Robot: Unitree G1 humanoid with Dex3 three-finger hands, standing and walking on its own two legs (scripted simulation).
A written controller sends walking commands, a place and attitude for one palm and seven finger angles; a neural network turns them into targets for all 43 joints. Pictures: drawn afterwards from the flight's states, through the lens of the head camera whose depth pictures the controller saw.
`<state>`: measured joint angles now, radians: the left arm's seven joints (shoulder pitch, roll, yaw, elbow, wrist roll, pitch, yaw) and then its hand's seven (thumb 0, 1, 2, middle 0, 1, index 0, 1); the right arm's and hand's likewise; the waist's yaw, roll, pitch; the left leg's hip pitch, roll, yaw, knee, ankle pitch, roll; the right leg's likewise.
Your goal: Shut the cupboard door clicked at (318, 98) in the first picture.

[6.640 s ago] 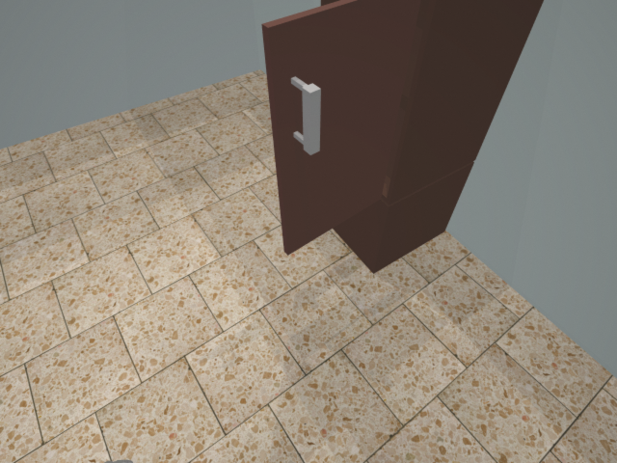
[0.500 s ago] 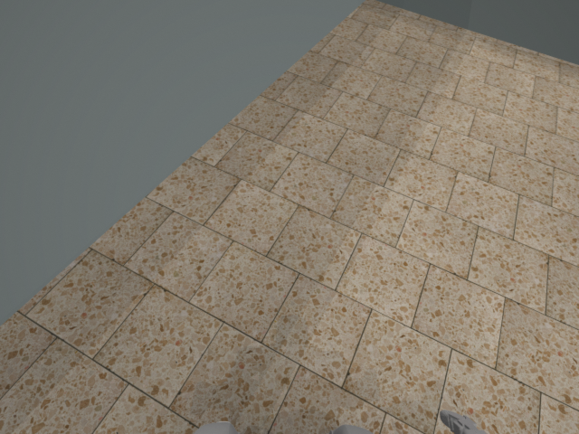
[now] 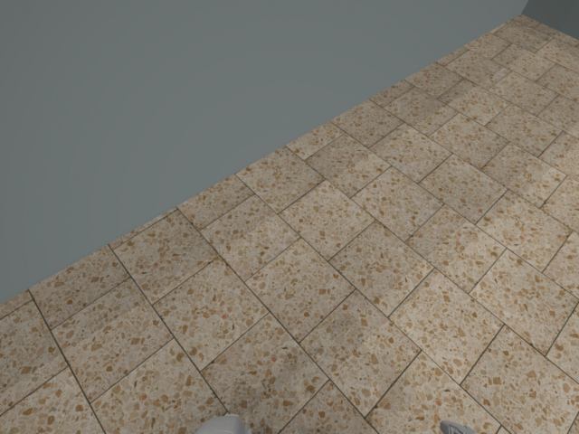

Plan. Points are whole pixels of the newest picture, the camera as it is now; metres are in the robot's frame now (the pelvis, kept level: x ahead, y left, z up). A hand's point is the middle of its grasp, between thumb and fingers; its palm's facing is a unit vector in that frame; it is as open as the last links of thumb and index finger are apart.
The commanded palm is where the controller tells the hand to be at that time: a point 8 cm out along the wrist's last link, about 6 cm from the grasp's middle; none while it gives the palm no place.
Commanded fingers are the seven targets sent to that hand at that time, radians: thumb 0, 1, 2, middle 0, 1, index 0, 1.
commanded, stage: walk to a spot facing it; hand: left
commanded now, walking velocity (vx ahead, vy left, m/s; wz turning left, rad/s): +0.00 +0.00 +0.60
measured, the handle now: out of the picture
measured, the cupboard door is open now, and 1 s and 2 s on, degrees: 94 94 94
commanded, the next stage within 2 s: none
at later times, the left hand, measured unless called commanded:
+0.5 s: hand out of the picture +0.08 +0.19 -0.15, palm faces +0.27 -0.92 -0.29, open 7.4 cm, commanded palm none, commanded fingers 0.00 0.90 0.90 -0.20 -0.30 -0.20 -0.30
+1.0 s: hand out of the picture -0.01 +0.21 -0.17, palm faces +0.56 -0.79 -0.24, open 7.4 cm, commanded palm none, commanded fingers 0.00 0.90 0.90 -0.20 -0.30 -0.20 -0.30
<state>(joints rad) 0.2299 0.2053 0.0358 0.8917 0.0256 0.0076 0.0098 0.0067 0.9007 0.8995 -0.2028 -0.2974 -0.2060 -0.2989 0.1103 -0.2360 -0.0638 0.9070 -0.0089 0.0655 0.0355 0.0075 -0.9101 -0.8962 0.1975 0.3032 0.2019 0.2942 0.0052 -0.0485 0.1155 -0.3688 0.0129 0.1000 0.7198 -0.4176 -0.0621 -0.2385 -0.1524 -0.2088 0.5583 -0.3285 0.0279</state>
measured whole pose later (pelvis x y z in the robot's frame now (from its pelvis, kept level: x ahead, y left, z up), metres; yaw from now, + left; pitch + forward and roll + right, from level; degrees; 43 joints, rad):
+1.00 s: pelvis +0.03 -0.02 +0.00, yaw +34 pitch +2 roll -1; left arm 0.15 0.27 0.07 0.89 0.02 0.06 0.00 0.01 0.91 0.90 -0.20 -0.30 -0.20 -0.30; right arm 0.15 -0.21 -0.04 0.90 -0.02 0.03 0.00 0.00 -0.91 -0.90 0.20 0.30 0.21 0.29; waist 0.00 -0.03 0.09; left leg -0.31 -0.02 -0.04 0.51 -0.24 0.03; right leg -0.47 -0.07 -0.01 0.99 -0.43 0.08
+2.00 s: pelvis +0.14 +0.04 +0.01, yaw +73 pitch +2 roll +1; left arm 0.26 0.20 0.05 0.91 0.02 -0.05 -0.01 0.00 0.90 0.90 -0.20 -0.30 -0.20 -0.30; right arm 0.20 -0.25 -0.08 0.96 -0.03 0.05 0.05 0.01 -0.91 -0.90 0.20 0.30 0.20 0.29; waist -0.01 0.00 0.05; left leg -0.55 0.04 0.02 1.10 -0.36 -0.04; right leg -0.13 -0.10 -0.18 0.42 -0.32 0.03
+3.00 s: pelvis +0.22 +0.47 +0.01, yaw +97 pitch +1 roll +0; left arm 0.29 0.19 0.05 1.02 0.01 -0.10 0.01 -0.02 0.95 0.90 -0.20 -0.30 -0.20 -0.30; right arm 0.24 -0.18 -0.06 1.04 -0.02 0.00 0.03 0.01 -0.91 -0.90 0.20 0.30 0.20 0.29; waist -0.02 0.00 0.04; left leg -0.61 0.09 0.05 0.98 -0.19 -0.02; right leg -0.06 -0.03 -0.27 0.32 -0.27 -0.03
